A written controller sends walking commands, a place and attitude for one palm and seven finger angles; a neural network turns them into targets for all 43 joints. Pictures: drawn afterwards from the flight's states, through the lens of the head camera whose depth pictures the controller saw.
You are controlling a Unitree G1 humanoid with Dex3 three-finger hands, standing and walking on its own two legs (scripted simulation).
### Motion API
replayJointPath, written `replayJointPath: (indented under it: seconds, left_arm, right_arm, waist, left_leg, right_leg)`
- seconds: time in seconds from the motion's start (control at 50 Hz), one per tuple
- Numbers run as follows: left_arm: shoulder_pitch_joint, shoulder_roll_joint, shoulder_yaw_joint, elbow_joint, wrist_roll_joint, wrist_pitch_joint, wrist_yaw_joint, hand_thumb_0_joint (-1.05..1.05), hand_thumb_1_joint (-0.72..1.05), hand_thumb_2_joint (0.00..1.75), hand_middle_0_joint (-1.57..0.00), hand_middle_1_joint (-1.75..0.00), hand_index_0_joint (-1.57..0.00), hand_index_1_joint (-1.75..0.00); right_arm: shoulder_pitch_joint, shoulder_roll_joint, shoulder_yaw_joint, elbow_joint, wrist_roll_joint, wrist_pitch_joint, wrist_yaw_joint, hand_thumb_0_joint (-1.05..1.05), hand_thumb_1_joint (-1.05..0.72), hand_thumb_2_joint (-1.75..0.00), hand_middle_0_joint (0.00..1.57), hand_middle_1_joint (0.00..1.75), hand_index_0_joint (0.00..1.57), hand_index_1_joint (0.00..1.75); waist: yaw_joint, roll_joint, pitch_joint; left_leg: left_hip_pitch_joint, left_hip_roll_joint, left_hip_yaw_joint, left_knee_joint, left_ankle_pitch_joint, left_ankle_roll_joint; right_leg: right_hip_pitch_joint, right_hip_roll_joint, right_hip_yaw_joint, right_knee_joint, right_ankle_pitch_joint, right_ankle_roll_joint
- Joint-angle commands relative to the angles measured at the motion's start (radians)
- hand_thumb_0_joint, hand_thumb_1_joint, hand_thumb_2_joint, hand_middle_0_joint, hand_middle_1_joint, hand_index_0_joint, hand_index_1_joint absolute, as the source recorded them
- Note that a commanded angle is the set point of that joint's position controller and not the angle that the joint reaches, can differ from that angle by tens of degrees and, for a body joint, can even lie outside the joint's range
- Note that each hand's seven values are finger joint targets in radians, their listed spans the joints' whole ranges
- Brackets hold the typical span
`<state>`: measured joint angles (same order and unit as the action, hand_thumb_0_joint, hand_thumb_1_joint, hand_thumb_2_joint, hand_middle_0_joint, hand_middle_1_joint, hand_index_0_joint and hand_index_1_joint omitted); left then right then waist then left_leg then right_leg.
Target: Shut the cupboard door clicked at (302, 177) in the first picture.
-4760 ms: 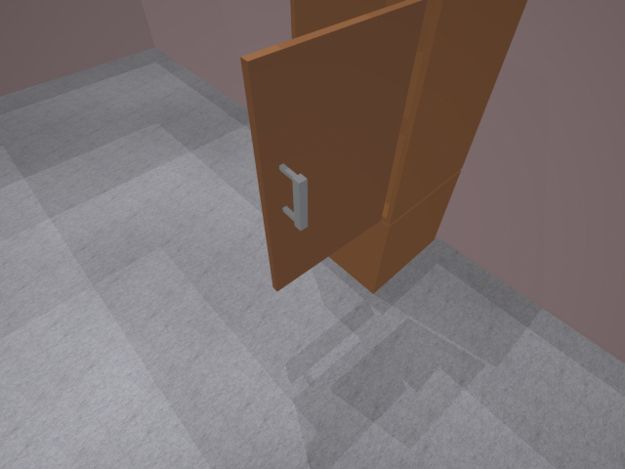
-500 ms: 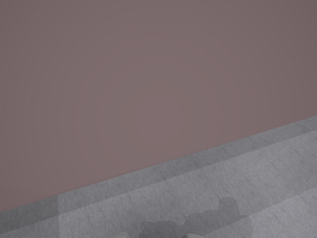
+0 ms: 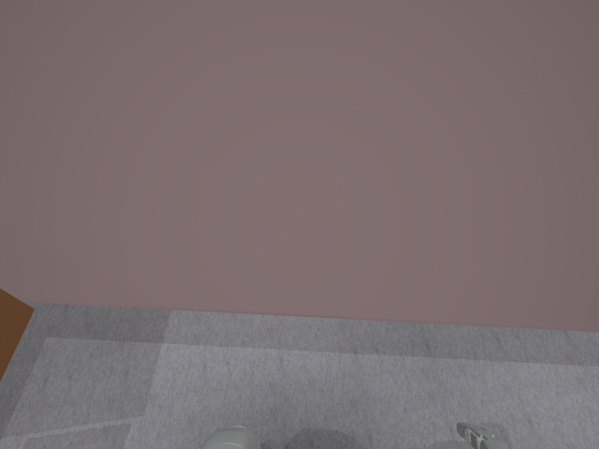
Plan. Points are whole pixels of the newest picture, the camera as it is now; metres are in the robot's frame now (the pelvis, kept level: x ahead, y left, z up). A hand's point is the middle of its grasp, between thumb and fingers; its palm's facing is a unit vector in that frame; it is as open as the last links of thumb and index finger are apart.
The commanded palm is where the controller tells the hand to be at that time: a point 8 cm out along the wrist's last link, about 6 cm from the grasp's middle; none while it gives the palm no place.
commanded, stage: turn to face it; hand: left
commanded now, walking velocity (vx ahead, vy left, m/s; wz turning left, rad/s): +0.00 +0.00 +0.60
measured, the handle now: out of the picture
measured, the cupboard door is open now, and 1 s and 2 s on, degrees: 87 87 87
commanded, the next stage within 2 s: none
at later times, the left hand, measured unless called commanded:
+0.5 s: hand out of the picture +0.05 +0.17 -0.16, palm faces +0.28 -0.92 -0.27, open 7.4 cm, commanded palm none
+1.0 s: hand out of the picture +0.02 +0.18 -0.16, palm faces +0.56 -0.77 -0.31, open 7.4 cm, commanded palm none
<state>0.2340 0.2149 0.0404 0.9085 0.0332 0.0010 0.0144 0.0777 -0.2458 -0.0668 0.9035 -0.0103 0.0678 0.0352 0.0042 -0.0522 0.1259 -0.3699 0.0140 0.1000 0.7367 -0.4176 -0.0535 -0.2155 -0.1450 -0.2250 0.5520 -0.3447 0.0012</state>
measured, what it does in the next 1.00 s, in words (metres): steps on the spot, turning left: left foot, then right foot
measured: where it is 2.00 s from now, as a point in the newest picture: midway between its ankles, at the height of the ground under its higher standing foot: outside the picture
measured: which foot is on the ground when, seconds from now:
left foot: up 0.00-0.04, down 0.06-0.34, up 0.36-0.64, down 0.66-0.98, up 1.00-1.00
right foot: down 0.00-0.04, up 0.06-0.32, down 0.34-0.66, up 0.68-0.96, down 0.98-1.00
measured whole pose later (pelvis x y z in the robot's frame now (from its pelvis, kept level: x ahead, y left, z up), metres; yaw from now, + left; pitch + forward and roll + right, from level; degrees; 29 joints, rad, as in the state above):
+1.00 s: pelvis +0.06 -0.06 -0.01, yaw +37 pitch +2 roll +0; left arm 0.14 0.25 0.06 0.86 0.02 0.01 0.01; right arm 0.17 -0.24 -0.08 0.92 -0.02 0.06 0.01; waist -0.02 0.02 0.10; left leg -0.37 -0.02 -0.11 0.69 -0.38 -0.03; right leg -0.31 -0.04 -0.05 0.59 -0.31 0.03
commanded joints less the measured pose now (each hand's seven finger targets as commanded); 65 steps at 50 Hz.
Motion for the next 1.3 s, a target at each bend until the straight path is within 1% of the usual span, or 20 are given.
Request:
replayJointPath:
  seconds: [0.0, 0.02, 0.04, 0.12, 0.26, 0.28, 0.32, 0.34, 0.42, 0.58, 0.6, 0.64, 0.76, 0.9, 0.92, 0.96, 1.06, 1.22, 1.24, 1.28]
  left_arm:
    - [0.015, 0.204, 0.067, -0.069, -0.022, -0.010, 0.006, 0.00, 0.90, 0.90, -0.20, -0.30, -0.20, -0.30]
    - [-0.007, 0.134, 0.049, -0.106, -0.028, -0.005, -0.001, 0.00, 0.90, 0.90, -0.20, -0.30, -0.20, -0.30]
    - [-0.069, 0.129, 0.039, -0.145, -0.016, 0.010, 0.006, 0.00, 0.90, 0.90, -0.20, -0.30, -0.20, -0.30]
    - [-0.082, 0.124, 0.047, -0.096, -0.015, 0.031, 0.000, 0.00, 0.90, 0.90, -0.20, -0.30, -0.20, -0.30]
    - [0.021, 0.107, 0.046, -0.080, -0.021, 0.018, -0.005, 0.00, 0.90, 0.90, -0.20, -0.30, -0.20, -0.30]
    - [0.072, 0.127, 0.053, -0.073, -0.019, 0.008, -0.003, 0.00, 0.90, 0.90, -0.20, -0.30, -0.20, -0.30]
    - [0.095, 0.286, 0.079, -0.084, 0.002, -0.008, 0.013, 0.00, 0.90, 0.90, -0.20, -0.30, -0.20, -0.30]
    - [0.066, 0.258, 0.071, -0.095, -0.003, -0.011, 0.018, 0.00, 0.90, 0.90, -0.20, -0.30, -0.20, -0.30]
    - [-0.067, 0.165, 0.046, -0.124, -0.002, -0.005, 0.021, 0.00, 0.90, 0.90, -0.20, -0.30, -0.20, -0.30]
    - [0.011, 0.222, 0.073, -0.081, -0.012, -0.004, 0.010, 0.00, 0.90, 0.90, -0.20, -0.30, -0.20, -0.30]
    - [-0.003, 0.205, 0.073, -0.089, -0.020, 0.001, 0.007, 0.00, 0.90, 0.90, -0.20, -0.30, -0.20, -0.30]
    - [-0.081, 0.102, 0.039, -0.165, -0.022, 0.016, 0.002, 0.00, 0.90, 0.90, -0.20, -0.30, -0.20, -0.30]
    - [-0.101, 0.101, 0.046, -0.105, -0.019, 0.029, -0.006, 0.00, 0.90, 0.90, -0.20, -0.30, -0.20, -0.30]
    - [-0.001, 0.104, 0.045, -0.088, -0.026, 0.013, 0.000, 0.00, 0.90, 0.90, -0.20, -0.30, -0.20, -0.30]
    - [0.047, 0.138, 0.054, -0.081, -0.022, 0.003, 0.004, 0.00, 0.90, 0.90, -0.20, -0.30, -0.20, -0.30]
    - [0.077, 0.279, 0.073, -0.083, -0.001, -0.006, 0.017, 0.00, 0.90, 0.90, -0.20, -0.30, -0.20, -0.30]
    - [-0.066, 0.159, 0.043, -0.119, -0.006, -0.009, 0.022, 0.00, 0.90, 0.90, -0.20, -0.30, -0.20, -0.30]
    - [0.032, 0.223, 0.070, -0.069, -0.010, -0.006, 0.012, 0.00, 0.90, 0.90, -0.20, -0.30, -0.20, -0.30]
    - [0.012, 0.218, 0.073, -0.078, -0.019, -0.002, 0.008, 0.00, 0.90, 0.90, -0.20, -0.30, -0.20, -0.30]
    - [-0.058, 0.108, 0.039, -0.157, -0.026, 0.010, 0.001, 0.00, 0.90, 0.90, -0.20, -0.30, -0.20, -0.30]
  right_arm:
    - [0.125, -0.130, -0.027, -0.055, -0.008, -0.044, -0.012, 0.00, -0.90, -0.90, 0.20, 0.30, 0.20, 0.30]
    - [0.185, -0.243, -0.057, -0.052, -0.015, -0.047, -0.016, 0.00, -0.90, -0.90, 0.20, 0.30, 0.20, 0.30]
    - [0.248, -0.283, -0.062, -0.026, -0.009, -0.037, -0.022, 0.00, -0.90, -0.90, 0.20, 0.30, 0.20, 0.30]
    - [0.074, -0.200, -0.042, -0.059, -0.015, -0.047, -0.050, 0.00, -0.90, -0.90, 0.20, 0.30, 0.20, 0.30]
    - [0.011, -0.201, -0.053, -0.076, -0.014, -0.035, -0.043, 0.00, -0.90, -0.90, 0.20, 0.30, 0.20, 0.30]
    - [-0.007, -0.188, -0.053, -0.087, -0.008, -0.033, -0.040, 0.00, -0.90, -0.90, 0.20, 0.30, 0.20, 0.30]
    - [-0.002, -0.081, -0.038, -0.126, 0.004, -0.032, -0.025, 0.00, -0.90, -0.90, 0.20, 0.30, 0.20, 0.30]
    - [0.005, -0.107, -0.043, -0.120, -0.004, -0.027, -0.023, 0.00, -0.90, -0.90, 0.20, 0.30, 0.20, 0.30]
    - [0.030, -0.062, -0.031, -0.073, -0.001, -0.010, -0.006, 0.00, -0.90, -0.90, 0.20, 0.30, 0.20, 0.30]
    - [0.062, -0.056, -0.014, -0.067, 0.001, -0.035, -0.005, 0.00, -0.90, -0.90, 0.20, 0.30, 0.20, 0.30]
    - [0.116, -0.095, -0.024, -0.056, -0.001, -0.041, -0.005, 0.00, -0.90, -0.90, 0.20, 0.30, 0.20, 0.30]
    - [0.240, -0.274, -0.068, -0.041, -0.014, -0.042, -0.022, 0.00, -0.90, -0.90, 0.20, 0.30, 0.20, 0.30]
    - [0.115, -0.179, -0.042, -0.050, -0.016, -0.057, -0.053, 0.00, -0.90, -0.90, 0.20, 0.30, 0.20, 0.30]
    - [0.051, -0.189, -0.055, -0.066, -0.012, -0.036, -0.045, 0.00, -0.90, -0.90, 0.20, 0.30, 0.20, 0.30]
    - [0.036, -0.168, -0.052, -0.076, -0.005, -0.035, -0.041, 0.00, -0.90, -0.90, 0.20, 0.30, 0.20, 0.30]
    - [0.025, -0.090, -0.043, -0.117, 0.002, -0.032, -0.028, 0.00, -0.90, -0.90, 0.20, 0.30, 0.20, 0.30]
    - [0.035, -0.062, -0.030, -0.064, -0.004, -0.010, -0.007, 0.00, -0.90, -0.90, 0.20, 0.30, 0.20, 0.30]
    - [0.033, -0.056, -0.010, -0.068, 0.002, -0.035, -0.005, 0.00, -0.90, -0.90, 0.20, 0.30, 0.20, 0.30]
    - [0.093, -0.091, -0.020, -0.056, -0.002, -0.040, -0.006, 0.00, -0.90, -0.90, 0.20, 0.30, 0.20, 0.30]
    - [0.235, -0.283, -0.068, -0.036, -0.013, -0.045, -0.021, 0.00, -0.90, -0.90, 0.20, 0.30, 0.20, 0.30]
  waist:
    - [-0.059, 0.000, -0.274]
    - [-0.095, 0.324, -0.290]
    - [-0.116, 0.291, -0.274]
    - [-0.029, 0.247, -0.159]
    - [0.019, 0.226, -0.181]
    - [0.048, 0.167, -0.190]
    - [0.071, -0.286, -0.175]
    - [0.054, -0.218, -0.172]
    - [-0.019, -0.184, -0.127]
    - [0.001, -0.118, -0.200]
    - [-0.034, -0.032, -0.224]
    - [-0.108, 0.371, -0.233]
    - [-0.028, 0.212, -0.187]
    - [0.016, 0.223, -0.199]
    - [0.042, 0.153, -0.200]
    - [0.063, -0.264, -0.167]
    - [-0.016, -0.166, -0.119]
    - [0.009, -0.137, -0.198]
    - [-0.032, -0.077, -0.222]
    - [-0.113, 0.386, -0.259]
  left_leg:
    - [0.335, 0.059, -0.039, -0.308, 0.394, 0.064]
    - [0.509, 0.346, -0.414, -0.327, 0.778, 0.208]
    - [0.449, 0.451, -0.476, -0.330, 0.870, 0.312]
    - [0.225, 0.260, -0.327, -0.354, 0.620, 0.226]
    - [0.067, 0.172, -0.326, -0.282, 0.465, 0.172]
    - [0.004, 0.129, -0.306, -0.219, 0.371, 0.135]
    - [-0.226, -0.082, -0.097, 0.228, -0.204, 0.010]
    - [-0.212, -0.022, -0.157, 0.413, -0.199, 0.026]
    - [-0.156, 0.025, -0.095, 0.424, -0.054, -0.004]
    - [0.087, -0.009, 0.020, -0.190, 0.112, 0.012]
    - [0.228, 0.019, -0.024, -0.305, 0.252, 0.032]
    - [0.384, 0.435, -0.545, -0.376, 0.792, 0.289]
    - [0.254, 0.219, -0.328, -0.346, 0.644, 0.211]
    - [0.090, 0.163, -0.368, -0.268, 0.528, 0.171]
    - [0.007, 0.112, -0.346, -0.202, 0.411, 0.128]
    - [-0.225, -0.079, -0.131, 0.273, -0.225, 0.017]
    - [-0.162, 0.019, -0.096, 0.392, -0.047, -0.008]
    - [0.072, -0.018, 0.017, -0.184, 0.098, 0.014]
    - [0.208, -0.005, -0.001, -0.293, 0.239, 0.032]
    - [0.442, 0.425, -0.544, -0.356, 0.904, 0.295]
  right_leg:
    - [-0.003, -0.165, 0.050, 0.209, 0.582, 0.006]
    - [-0.311, -0.009, 0.026, 0.445, -0.113, 0.084]
    - [-0.381, 0.021, 0.142, 0.568, -0.341, 0.080]
    - [-0.348, 0.031, 0.227, 0.572, -0.131, 0.087]
    - [-0.021, 0.134, 0.145, 0.091, 0.006, 0.073]
    - [0.083, 0.119, 0.147, -0.055, 0.104, 0.069]
    - [0.161, -0.334, 0.599, -0.307, 0.227, -0.111]
    - [0.082, -0.349, 0.561, -0.278, 0.244, -0.173]
    - [0.011, -0.186, 0.246, -0.207, 0.404, -0.110]
    - [0.119, -0.207, 0.121, -0.007, 0.546, -0.059]
    - [0.016, -0.186, 0.084, 0.098, 0.451, -0.012]
    - [-0.383, 0.023, 0.099, 0.487, -0.359, 0.094]
    - [-0.331, 0.059, 0.215, 0.502, -0.101, 0.087]
    - [0.009, 0.139, 0.161, 0.024, 0.040, 0.068]
    - [0.127, 0.105, 0.190, -0.123, 0.132, 0.060]
    - [0.152, -0.357, 0.605, -0.304, 0.255, -0.135]
    - [0.048, -0.177, 0.234, -0.201, 0.465, -0.114]
    - [0.163, -0.199, 0.117, 0.004, 0.649, -0.058]
    - [0.070, -0.187, 0.078, 0.104, 0.576, -0.016]
    - [-0.373, 0.024, 0.076, 0.510, -0.357, 0.097]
